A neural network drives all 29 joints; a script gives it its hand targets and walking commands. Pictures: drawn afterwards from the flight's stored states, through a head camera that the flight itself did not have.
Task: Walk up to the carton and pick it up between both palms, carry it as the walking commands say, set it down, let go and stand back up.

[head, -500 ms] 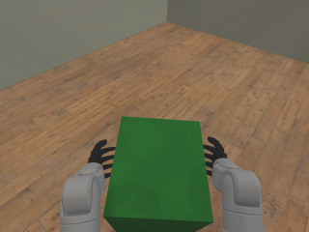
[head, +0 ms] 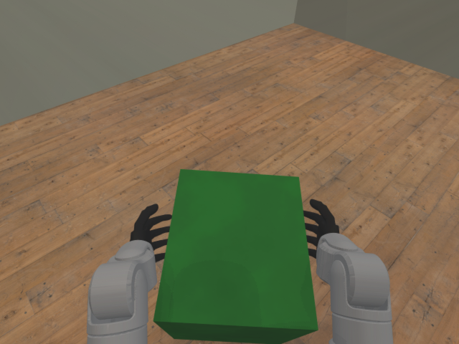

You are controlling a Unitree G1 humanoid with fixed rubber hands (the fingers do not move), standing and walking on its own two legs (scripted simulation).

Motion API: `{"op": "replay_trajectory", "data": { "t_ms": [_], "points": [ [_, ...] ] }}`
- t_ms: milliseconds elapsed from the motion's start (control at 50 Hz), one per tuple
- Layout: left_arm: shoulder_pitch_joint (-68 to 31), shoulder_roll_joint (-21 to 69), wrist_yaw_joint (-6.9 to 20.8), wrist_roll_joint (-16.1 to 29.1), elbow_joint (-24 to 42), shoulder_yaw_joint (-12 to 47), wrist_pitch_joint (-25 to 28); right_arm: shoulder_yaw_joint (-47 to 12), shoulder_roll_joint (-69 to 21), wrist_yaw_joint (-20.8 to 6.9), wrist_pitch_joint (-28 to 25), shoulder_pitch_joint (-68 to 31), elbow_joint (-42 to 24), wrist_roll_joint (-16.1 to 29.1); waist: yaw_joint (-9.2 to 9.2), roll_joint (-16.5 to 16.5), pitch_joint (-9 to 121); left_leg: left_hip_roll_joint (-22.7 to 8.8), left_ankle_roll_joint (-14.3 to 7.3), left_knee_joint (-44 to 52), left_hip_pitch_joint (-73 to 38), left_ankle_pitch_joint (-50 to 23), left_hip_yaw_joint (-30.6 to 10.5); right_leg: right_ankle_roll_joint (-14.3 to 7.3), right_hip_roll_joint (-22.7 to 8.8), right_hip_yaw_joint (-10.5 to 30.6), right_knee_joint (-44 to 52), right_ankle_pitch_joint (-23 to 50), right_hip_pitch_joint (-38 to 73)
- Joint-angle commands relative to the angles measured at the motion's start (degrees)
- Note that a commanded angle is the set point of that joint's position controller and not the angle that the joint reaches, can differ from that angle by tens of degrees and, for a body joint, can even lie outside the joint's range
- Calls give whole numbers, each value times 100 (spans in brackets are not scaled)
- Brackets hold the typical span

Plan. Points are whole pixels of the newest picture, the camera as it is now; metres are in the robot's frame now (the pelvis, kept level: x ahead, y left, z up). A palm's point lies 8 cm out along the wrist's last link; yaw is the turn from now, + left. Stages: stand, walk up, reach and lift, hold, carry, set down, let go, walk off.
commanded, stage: carry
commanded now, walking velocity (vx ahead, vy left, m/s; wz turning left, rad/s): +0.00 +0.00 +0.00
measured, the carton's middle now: (233, 262) +0.28 +0.00 +0.01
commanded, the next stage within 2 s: none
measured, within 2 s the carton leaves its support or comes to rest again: neither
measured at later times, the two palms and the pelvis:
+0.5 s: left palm (123, 295) +0.20 +0.16 +0.09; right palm (335, 295) +0.19 -0.13 +0.09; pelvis -0.07 +0.02 +0.01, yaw -1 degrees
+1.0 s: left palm (123, 321) +0.18 +0.16 +0.06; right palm (332, 320) +0.17 -0.13 +0.06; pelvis -0.10 +0.02 +0.00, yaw -1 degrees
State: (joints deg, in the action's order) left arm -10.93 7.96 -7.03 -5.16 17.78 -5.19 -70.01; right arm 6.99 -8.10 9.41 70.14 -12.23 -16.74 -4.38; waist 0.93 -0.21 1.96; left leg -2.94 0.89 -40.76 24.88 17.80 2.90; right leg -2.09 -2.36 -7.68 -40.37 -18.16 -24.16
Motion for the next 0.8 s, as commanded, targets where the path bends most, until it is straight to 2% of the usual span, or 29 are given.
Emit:
{"op": "replay_trajectory", "data": {
  "t_ms": [0, 20, 40, 60, 80, 100, 120, 160, 180, 220, 240, 280, 300, 340, 360, 400, 440, 500, 520, 540, 580, 600, 640, 660, 680, 720, 740, 760, 780],
  "points": [
    [-2983, 5528, 1549, 2373, 563, 4084, 56, -3823, -5404, -1799, -74, -2418, -137, 2292, -36, 1488, 2511, -1631, -455, 1504, -2536, -4848, -1588, 253, -349, 558, -5, -45, 8],
    [-3074, 5458, 1553, 2403, 666, 4090, 87, -3811, -5489, -1821, -166, -2380, 5, 2229, -39, 1695, 2622, -1424, -720, 1279, -2411, -4540, -1080, 273, -326, 568, 622, -338, 327],
    [-3161, 5540, 1558, 2458, 672, 4162, 107, -3803, -5515, -1846, -220, -2461, -85, 2233, -30, 1458, 2597, -1198, -540, 1409, -1992, -3594, -922, 289, -305, 480, 849, 175, 668],
    [-3377, 5650, 1569, 2516, 890, 4218, 128, -3910, -5633, -1854, -223, -2754, -411, 2318, -31, 975, 2637, -969, -366, 1442, -1622, -2738, -737, 229, -362, 506, 916, 651, 1063],
    [-3199, 5625, 1591, 2458, 728, 4086, 98, -3905, -5629, -1848, -173, -2780, -465, 2310, -39, 631, 2479, -762, -257, 1549, -1199, -1820, -578, 137, -417, 651, 980, 830, 1286],
    [-3287, 5693, 1622, 2503, 735, 4117, 113, -3993, -5588, -1834, -191, -3121, -765, 2358, -59, 402, 2368, -602, -172, 1670, -1026, -781, -511, 82, -452, 724, 1189, 642, 1228],
    [-3409, 5598, 1619, 2548, 849, 4086, 121, -4027, -5642, -1826, -152, -3113, -693, 2376, -62, 151, 2158, -556, -140, 1739, -737, 138, -466, 3, -557, 878, 1469, 162, 1175],
    [-3344, 5609, 1648, 2527, 701, 4044, 76, -4189, -5582, -1807, -104, -3502, -985, 2440, -89, -266, 1765, -463, -160, 1708, -651, 627, -424, -4, -669, 1116, 1855, -829, 613],
    [-3469, 5632, 1651, 2588, 710, 4121, 48, -4128, -5591, -1806, -69, -3426, -851, 2411, -81, -1, 1709, -490, -183, 1821, -684, 714, -508, 4, -645, 1080, 1844, -921, 462],
    [-3207, 5505, 1655, 2549, 650, 4027, 28, -4188, -5531, -1799, -31, -3191, -794, 2408, -67, -117, 1823, -588, -236, 2023, -554, 928, -679, 82, -486, 836, 1650, -771, 628],
    [-3104, 5468, 1660, 2501, 510, 3971, 7, -4147, -5446, -1803, -4, -3174, -736, 2383, -57, 18, 1741, -581, -225, 2102, -375, 1056, -668, 94, -471, 827, 1604, -755, 686],
    [-3087, 5471, 1665, 2481, 423, 3949, -1, -4153, -5422, -1820, 28, -3179, -653, 2354, -58, -78, 1693, -596, -239, 2137, -364, 1019, -692, 73, -422, 818, 1534, -671, 631],
    [-3043, 5436, 1674, 2475, 373, 3929, 4, -4134, -5387, -1819, 11, -3118, -616, 2347, -55, 90, 1686, -586, -216, 2230, -254, 1131, -701, 103, -423, 800, 1502, -691, 614],
    [-2986, 5412, 1665, 2406, 324, 3874, 37, -4134, -5385, -1837, -8, -3108, -534, 2307, -62, -102, 1717, -610, -208, 2129, -280, 994, -655, 76, -424, 762, 1541, -662, 660],
    [-3196, 5465, 1649, 2407, 346, 3880, 70, -4097, -5491, -1855, -39, -3298, -496, 2346, -55, 97, 1698, -567, -194, 2134, -302, 1027, -620, 63, -465, 857, 1588, -696, 561],
    [-3366, 5452, 1643, 2442, 465, 3919, 107, -4041, -5513, -1867, -70, -3296, -460, 2324, -80, 127, 1709, -521, -185, 2070, -334, 1045, -556, 70, -491, 888, 1630, -861, 463],
    [-3260, 5417, 1640, 2395, 382, 3872, 138, -4063, -5483, -1854, -102, -3247, -432, 2310, -82, -22, 1692, -495, -180, 2081, -313, 1078, -580, 114, -417, 796, 1590, -897, 390],
    [-3358, 5360, 1630, 2288, 209, 3734, 254, -3832, -5467, -1845, -216, -3180, -85, 2174, -84, 82, 1812, -376, -169, 1884, -287, 1122, -383, 38, -471, 872, 1696, -1144, 401],
    [-3299, 5355, 1634, 2253, 149, 3724, 312, -3840, -5384, -1840, -284, -3200, -200, 2151, -92, 90, 1806, -324, -161, 1886, -324, 1118, -352, 37, -417, 893, 1710, -1172, 282],
    [-3319, 5352, 1633, 2189, 52, 3648, 384, -3755, -5422, -1834, -350, -3235, -43, 2102, -96, 24, 1895, -381, -188, 1843, -366, 1041, -400, 63, -467, 898, 1705, -1059, 325],
    [-3320, 5485, 1612, 2285, 312, 3791, 453, -3956, -5496, -1813, -439, -3311, -464, 2209, -91, -54, 2009, -394, -199, 1819, -374, 864, -422, 60, -391, 763, 1590, -775, 503],
    [-3176, 5441, 1608, 2243, 215, 3755, 471, -3952, -5487, -1800, -468, -3365, -514, 2228, -89, 13, 2003, -375, -194, 1825, -344, 883, -389, 49, -421, 808, 1616, -833, 498],
    [-3070, 5344, 1599, 1973, -291, 3479, 676, -3632, -5310, -1786, -666, -3339, -84, 1950, -94, -16, 2136, -326, -191, 1677, -616, 791, -351, 40, -496, 969, 1792, -1072, 228],
    [-3318, 5380, 1581, 2164, 289, 3713, 697, -3826, -5466, -1784, -649, -3222, -310, 2094, -97, -25, 2242, -303, -212, 1643, -657, 806, -333, 19, -496, 904, 1739, -1081, 276],
    [-3173, 5310, 1580, 2066, 149, 3663, 753, -3790, -5389, -1798, -706, -3229, -277, 2047, -94, -109, 2137, -312, -200, 1679, -544, 853, -352, 36, -483, 916, 1742, -1108, 232],
    [-3308, 5321, 1568, 2149, 406, 3765, 804, -3822, -5423, -1770, -753, -3152, -351, 2049, -102, 47, 2091, -435, -246, 1946, -388, 1294, -570, 81, -375, 761, 1510, -1218, 249],
    [-3090, 5210, 1579, 1956, -33, 3534, 850, -3640, -5305, -1769, -806, -3046, -21, 1891, -91, 51, 2149, -414, -243, 1975, -239, 1386, -499, 72, -365, 764, 1465, -1210, 384],
    [-2866, 5123, 1559, 1809, -226, 3398, 913, -3560, -5214, -1756, -859, -2922, 98, 1794, -77, -26, 2187, -263, -145, 1748, -308, 1154, -227, 34, -396, 809, 1580, -1329, 375],
    [-3016, 5166, 1546, 1904, -40, 3531, 972, -3674, -5241, -1743, -923, -3045, -106, 1886, -101, -259, 2194, -194, -114, 1539, -495, 839, -207, 3, -523, 1010, 1860, -1411, 176]
  ]
}}
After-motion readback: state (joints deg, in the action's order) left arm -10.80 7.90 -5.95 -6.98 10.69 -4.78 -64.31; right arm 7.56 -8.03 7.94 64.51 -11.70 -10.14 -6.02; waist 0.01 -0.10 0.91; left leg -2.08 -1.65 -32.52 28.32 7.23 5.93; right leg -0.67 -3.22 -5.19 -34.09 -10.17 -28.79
